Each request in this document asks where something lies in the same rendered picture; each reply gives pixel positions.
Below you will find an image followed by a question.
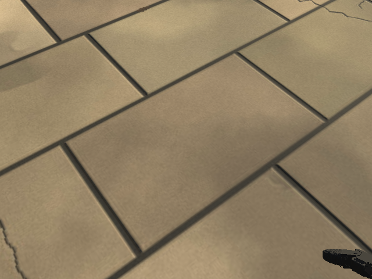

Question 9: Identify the right robot hand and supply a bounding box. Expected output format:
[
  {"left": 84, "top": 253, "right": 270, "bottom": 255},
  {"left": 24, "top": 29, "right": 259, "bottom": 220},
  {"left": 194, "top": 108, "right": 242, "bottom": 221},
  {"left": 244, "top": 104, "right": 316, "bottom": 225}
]
[{"left": 323, "top": 249, "right": 372, "bottom": 279}]

